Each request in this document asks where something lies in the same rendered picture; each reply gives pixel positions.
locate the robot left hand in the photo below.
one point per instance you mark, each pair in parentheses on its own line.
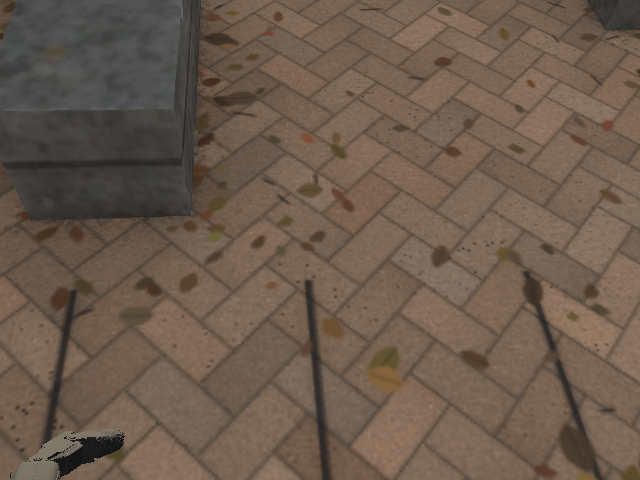
(67,451)

